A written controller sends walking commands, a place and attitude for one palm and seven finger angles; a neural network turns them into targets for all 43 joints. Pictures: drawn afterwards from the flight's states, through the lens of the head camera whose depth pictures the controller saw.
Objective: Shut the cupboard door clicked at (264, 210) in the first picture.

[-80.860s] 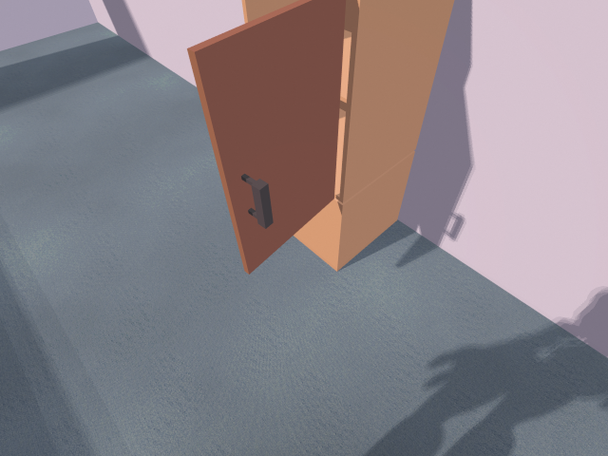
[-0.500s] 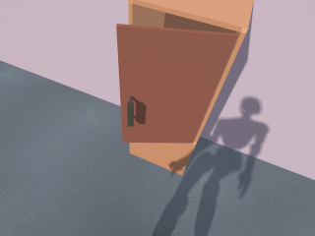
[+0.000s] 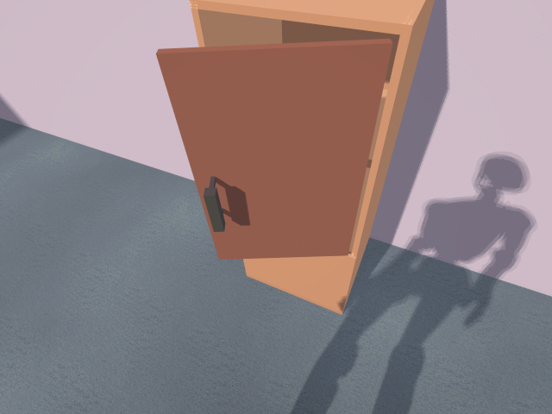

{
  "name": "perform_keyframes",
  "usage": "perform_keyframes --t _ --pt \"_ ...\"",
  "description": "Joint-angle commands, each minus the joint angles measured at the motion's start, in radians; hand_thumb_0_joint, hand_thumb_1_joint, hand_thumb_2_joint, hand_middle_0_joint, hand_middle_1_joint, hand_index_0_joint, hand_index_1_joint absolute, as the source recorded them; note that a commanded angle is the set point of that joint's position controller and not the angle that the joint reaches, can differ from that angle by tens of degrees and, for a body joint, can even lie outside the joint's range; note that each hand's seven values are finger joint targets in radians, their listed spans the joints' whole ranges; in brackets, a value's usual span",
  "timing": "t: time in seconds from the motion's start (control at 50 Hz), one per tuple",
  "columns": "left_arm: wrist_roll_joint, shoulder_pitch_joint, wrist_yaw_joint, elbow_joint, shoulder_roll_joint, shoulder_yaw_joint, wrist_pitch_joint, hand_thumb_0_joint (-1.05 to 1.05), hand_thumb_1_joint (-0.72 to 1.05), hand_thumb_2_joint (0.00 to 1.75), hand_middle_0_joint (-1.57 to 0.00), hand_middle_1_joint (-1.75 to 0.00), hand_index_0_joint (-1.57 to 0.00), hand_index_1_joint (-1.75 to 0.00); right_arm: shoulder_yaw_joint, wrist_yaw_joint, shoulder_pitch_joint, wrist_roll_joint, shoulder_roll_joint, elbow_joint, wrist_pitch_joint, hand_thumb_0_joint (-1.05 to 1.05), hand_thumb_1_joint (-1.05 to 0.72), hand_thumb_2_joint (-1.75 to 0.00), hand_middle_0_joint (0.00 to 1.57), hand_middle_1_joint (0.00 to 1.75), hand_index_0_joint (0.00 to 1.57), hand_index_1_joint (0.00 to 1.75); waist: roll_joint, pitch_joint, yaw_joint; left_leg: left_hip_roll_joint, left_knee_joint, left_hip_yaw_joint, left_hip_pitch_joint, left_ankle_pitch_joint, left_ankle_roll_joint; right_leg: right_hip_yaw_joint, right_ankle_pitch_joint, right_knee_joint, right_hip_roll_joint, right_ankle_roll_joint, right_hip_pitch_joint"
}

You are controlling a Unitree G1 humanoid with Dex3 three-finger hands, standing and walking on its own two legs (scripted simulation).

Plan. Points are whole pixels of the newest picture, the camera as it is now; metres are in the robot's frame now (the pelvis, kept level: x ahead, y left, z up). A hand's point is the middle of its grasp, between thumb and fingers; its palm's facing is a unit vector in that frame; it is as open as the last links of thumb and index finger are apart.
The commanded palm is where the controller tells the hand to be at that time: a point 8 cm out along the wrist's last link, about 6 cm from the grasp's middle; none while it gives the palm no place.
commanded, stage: look again from close up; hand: left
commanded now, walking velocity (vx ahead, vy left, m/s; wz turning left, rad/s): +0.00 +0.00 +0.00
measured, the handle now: (216, 203) +0.55 +0.18 -0.07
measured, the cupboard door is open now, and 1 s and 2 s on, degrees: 26 26 26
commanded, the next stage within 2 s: shuffle to correct the standing spot in 0.08 s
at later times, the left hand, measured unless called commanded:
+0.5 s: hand out of the picture -0.03 +0.17 -0.18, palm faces +0.06 -0.98 -0.19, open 7.4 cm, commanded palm none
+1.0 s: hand out of the picture +0.06 +0.15 -0.18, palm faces +0.08 -0.99 -0.13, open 7.4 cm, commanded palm none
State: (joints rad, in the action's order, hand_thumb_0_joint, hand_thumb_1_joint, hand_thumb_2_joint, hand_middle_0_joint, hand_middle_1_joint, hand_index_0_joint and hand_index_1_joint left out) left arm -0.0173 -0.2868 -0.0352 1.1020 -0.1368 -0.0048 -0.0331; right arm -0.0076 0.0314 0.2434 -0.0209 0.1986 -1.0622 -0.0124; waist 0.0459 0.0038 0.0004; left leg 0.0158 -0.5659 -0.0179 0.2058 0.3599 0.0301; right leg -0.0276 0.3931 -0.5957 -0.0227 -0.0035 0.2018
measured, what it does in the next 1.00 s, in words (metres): steps on the spot: left foot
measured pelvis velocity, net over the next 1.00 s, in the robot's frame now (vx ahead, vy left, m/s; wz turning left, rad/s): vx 0.10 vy -0.01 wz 0.02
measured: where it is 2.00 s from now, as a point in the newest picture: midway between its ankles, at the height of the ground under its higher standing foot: outside the picture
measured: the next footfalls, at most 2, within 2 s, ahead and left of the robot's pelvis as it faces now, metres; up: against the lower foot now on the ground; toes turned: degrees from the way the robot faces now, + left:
left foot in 0.88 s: +0.16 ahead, +0.09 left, +0.00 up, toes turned +7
right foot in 1.12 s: +0.16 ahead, -0.13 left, +0.00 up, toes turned +5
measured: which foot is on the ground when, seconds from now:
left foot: down 0.00-0.58, up 0.60-0.86, down 0.88-1.00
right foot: down 0.00-0.88, up 0.90-1.00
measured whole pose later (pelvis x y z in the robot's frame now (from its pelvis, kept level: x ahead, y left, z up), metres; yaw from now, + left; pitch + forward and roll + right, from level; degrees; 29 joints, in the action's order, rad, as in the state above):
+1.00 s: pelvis +0.10 -0.01 +0.00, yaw +1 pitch +0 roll +0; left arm -0.02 -0.33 -0.02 1.12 -0.13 0.03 0.01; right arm -0.02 0.04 0.25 -0.04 0.14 -1.06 -0.04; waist -0.05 0.05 0.01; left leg 0.05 -0.59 0.16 0.31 0.27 -0.04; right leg -0.08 0.52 -0.96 -0.03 -0.02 0.33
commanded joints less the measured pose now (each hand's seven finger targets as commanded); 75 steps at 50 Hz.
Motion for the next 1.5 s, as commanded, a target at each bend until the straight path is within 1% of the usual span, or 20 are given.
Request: perform_keyframes --t 0.0,0.16,0.34,0.4,0.44,0.52,0.56,0.58,0.68,0.8,0.82,0.86,0.88,0.96,1.04,1.1,1.26,1.4,1.42,1.48 --pt "0.001 -0.072 -0.012 -0.032 -0.156 0.035 -0.013 0.0 0.9 0.9 -0.2 -0.3 -0.2 -0.3 -0.007 0.004 0.052 0.008 0.049 0.02 -0.013 0.0 -0.9 -0.9 0.2 0.3 0.2 0.3 -0.124 -0.003 -0.014 0.042 0.044 0.017 -0.006 -0.316 -0.029 0.087 -0.655 0.114 -0.114 -0.039 -0.048" --pt "0.0 -0.081 -0.011 -0.036 -0.172 0.043 -0.006 0.0 0.9 0.9 -0.2 -0.3 -0.2 -0.3 -0.008 0.006 0.002 0.011 0.062 0.013 -0.008 0.0 -0.9 -0.9 0.2 0.3 0.2 0.3 -0.086 0.013 -0.004 0.049 0.063 0.02 -0.02 -0.327 -0.024 0.079 -0.654 0.149 -0.107 -0.037 -0.068" --pt "-0.008 -0.117 0.009 -0.031 -0.161 0.061 0.01 0.0 0.9 0.9 -0.2 -0.3 -0.2 -0.3 -0.006 -0.011 0.057 -0.002 0.01 -0.009 -0.021 0.0 -0.9 -0.9 0.2 0.3 0.2 0.3 -0.086 0.132 -0.004 0.022 0.057 0.096 0.006 -0.044 -0.045 0.103 -0.11 0.2 -0.123 -0.103 0.062" --pt "-0.008 -0.077 0.018 -0.057 -0.114 0.058 0.005 0.0 0.9 0.9 -0.2 -0.3 -0.2 -0.3 -0.029 -0.004 0.209 -0.01 0.104 -0.063 -0.03 0.0 -0.9 -0.9 0.2 0.3 0.2 0.3 0.201 0.085 -0.047 0.212 0.167 -0.17 -0.108 -0.258 -0.147 -0.086 0.022 -0.108 0.017 -0.039 0.179" --pt "-0.007 0.0 0.021 -0.098 -0.089 0.054 0.0 0.0 0.9 0.9 -0.2 -0.3 -0.2 -0.3 -0.039 0.009 0.247 -0.015 0.117 -0.061 -0.028 0.0 -0.9 -0.9 0.2 0.3 0.2 0.3 0.189 0.145 -0.061 0.323 0.217 -0.32 -0.125 -0.391 -0.247 -0.071 0.218 -0.273 0.022 -0.044 0.346" --pt "0.0 -0.15 0.041 -0.058 -0.061 0.069 -0.013 0.0 0.9 0.9 -0.2 -0.3 -0.2 -0.3 -0.025 0.006 0.08 -0.012 0.076 -0.009 -0.033 0.0 -0.9 -0.9 0.2 0.3 0.2 0.3 0.04 0.081 0.073 0.188 0.05 -0.099 0.184 -0.255 -0.144 -0.068 -0.034 0.059 0.005 -0.049 -0.071" --pt "-0.003 -0.38 0.023 0.013 -0.212 0.099 -0.023 0.0 0.9 0.9 -0.2 -0.3 -0.2 -0.3 -0.02 -0.009 -0.014 0.009 0.004 0.065 -0.042 0.0 -0.9 -0.9 0.2 0.3 0.2 0.3 -0.348 0.034 0.15 -0.008 -0.453 0.106 0.478 0.229 -0.057 0.456 -0.133 0.345 -0.37 -0.193 -0.267" --pt "-0.001 -0.356 0.016 0.011 -0.192 0.087 -0.024 0.0 0.9 0.9 -0.2 -0.3 -0.2 -0.3 -0.03 -0.01 -0.048 0.003 0.027 0.075 -0.038 0.0 -0.9 -0.9 0.2 0.3 0.2 0.3 -0.229 0.065 0.131 0.026 -0.577 0.033 0.509 0.22 -0.053 0.491 -0.156 0.357 -0.385 -0.265 -0.213" --pt "-0.015 -0.15 -0.004 -0.041 -0.111 0.059 -0.033 0.0 0.9 0.9 -0.2 -0.3 -0.2 -0.3 -0.033 -0.036 0.019 -0.003 -0.048 0.038 -0.013 0.0 -0.9 -0.9 0.2 0.3 0.2 0.3 -0.189 0.119 0.005 0.08 -0.436 0.085 0.365 0.051 -0.028 0.126 -0.396 0.324 -0.253 -0.208 0.004" --pt "-0.004 -0.145 0.009 -0.012 -0.118 0.061 -0.015 0.0 0.9 0.9 -0.2 -0.3 -0.2 -0.3 -0.026 -0.032 0.115 -0.003 -0.059 0.002 -0.035 0.0 -0.9 -0.9 0.2 0.3 0.2 0.3 -0.151 0.066 -0.032 0.015 0.012 0.182 -0.003 -0.14 -0.043 0.014 -0.231 0.204 -0.154 -0.129 0.072" --pt "-0.004 -0.152 0.011 -0.015 -0.095 0.056 -0.012 0.0 0.9 0.9 -0.2 -0.3 -0.2 -0.3 -0.032 -0.027 0.183 -0.005 -0.033 -0.023 -0.04 0.0 -0.9 -0.9 0.2 0.3 0.2 0.3 -0.088 0.044 -0.054 0.04 0.062 0.151 -0.101 -0.155 -0.054 -0.015 -0.238 0.086 -0.123 -0.105 0.1" --pt "0.005 -0.165 0.012 -0.051 -0.027 0.048 -0.001 0.0 0.9 0.9 -0.2 -0.3 -0.2 -0.3 -0.057 -0.001 0.313 -0.016 0.131 -0.032 -0.038 0.0 -0.9 -0.9 0.2 0.3 0.2 0.3 0.278 -0.045 -0.076 0.438 0.253 -0.353 -0.237 -0.435 -0.25 -0.104 0.203 -0.338 0.018 -0.022 0.306" --pt "-0.006 -0.096 0.007 -0.071 -0.065 0.051 0.008 0.0 0.9 0.9 -0.2 -0.3 -0.2 -0.3 -0.05 0.009 0.291 -0.015 0.124 -0.034 -0.029 0.0 -0.9 -0.9 0.2 0.3 0.2 0.3 0.19 -0.032 -0.086 0.456 0.29 -0.374 -0.159 -0.438 -0.286 -0.028 0.245 -0.485 0.008 -0.034 0.31" --pt "0.001 -0.104 0.01 -0.04 -0.007 0.041 0.034 0.0 0.9 0.9 -0.2 -0.3 -0.2 -0.3 -0.023 0.018 0.037 -0.013 0.056 0.024 -0.035 0.0 -0.9 -0.9 0.2 0.3 0.2 0.3 0.102 0.035 0.02 0.306 0.262 -0.063 0.088 -0.602 -0.211 0.006 0.088 -0.314 -0.062 0.003 0.152" --pt "-0.005 -0.14 0.004 -0.029 -0.012 0.037 0.034 0.0 0.9 0.9 -0.2 -0.3 -0.2 -0.3 -0.045 0.014 0.022 -0.001 0.085 0.027 -0.014 0.0 -0.9 -0.9 0.2 0.3 0.2 0.3 0.027 -0.031 0.03 0.238 0.166 0.018 0.054 -0.507 -0.161 -0.07 -0.135 0.034 -0.027 0.02 0.01" --pt "-0.012 -0.087 -0.004 -0.057 -0.125 0.046 0.021 0.0 0.9 0.9 -0.2 -0.3 -0.2 -0.3 -0.041 -0.002 0.032 0.01 0.013 0.046 0.005 0.0 -0.9 -0.9 0.2 0.3 0.2 0.3 -0.129 0.007 0.002 0.087 0.064 0.11 0.114 -0.14 -0.037 0.127 -0.375 0.181 -0.189 -0.047 0.033" --pt "-0.005 0.001 -0.01 -0.101 -0.177 0.063 0.02 0.0 0.9 0.9 -0.2 -0.3 -0.2 -0.3 -0.038 -0.01 0.039 0.007 -0.003 0.025 0.031 0.0 -0.9 -0.9 0.2 0.3 0.2 0.3 -0.214 0.013 0.002 0.026 -0.026 0.095 0.088 -0.02 0.003 0.152 -0.568 0.193 -0.256 -0.134 0.016" --pt "-0.001 0.009 -0.006 -0.104 -0.107 0.054 0.046 0.0 0.9 0.9 -0.2 -0.3 -0.2 -0.3 -0.037 -0.005 0.002 0.002 0.053 0.034 0.007 0.0 -0.9 -0.9 0.2 0.3 0.2 0.3 0.057 0.04 0.036 0.154 0.23 -0.043 0.078 -0.289 -0.093 -0.008 -0.137 0.103 -0.071 -0.001 0.011" --pt "-0.007 -0.044 -0.009 -0.139 -0.258 0.022 0.009 0.0 0.9 0.9 -0.2 -0.3 -0.2 -0.3 -0.036 -0.01 -0.039 -0.004 0.153 0.118 -0.008 0.0 -0.9 -0.9 0.2 0.3 0.2 0.3 0.06 0.095 0.029 0.062 0.166 -0.013 0.078 -0.319 -0.063 0.005 -0.219 0.179 -0.067 -0.007 -0.018" --pt "0.003 0.002 -0.017 -0.185 -0.199 0.044 0.001 0.0 0.9 0.9 -0.2 -0.3 -0.2 -0.3 -0.044 -0.012 0.041 -0.003 0.064 0.152 -0.012 0.0 -0.9 -0.9 0.2 0.3 0.2 0.3 -0.052 -0.157 -0.019 0.045 0.036 0.024 0.023 -0.23 -0.04 0.117 -0.399 0.123 -0.18 -0.073 -0.061"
